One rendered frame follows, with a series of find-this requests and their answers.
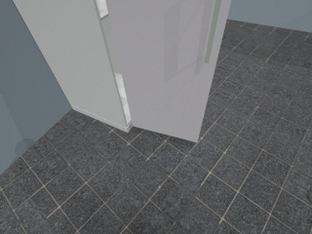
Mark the fridge door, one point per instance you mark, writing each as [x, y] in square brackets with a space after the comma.
[161, 47]

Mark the handle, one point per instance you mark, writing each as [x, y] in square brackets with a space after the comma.
[212, 31]

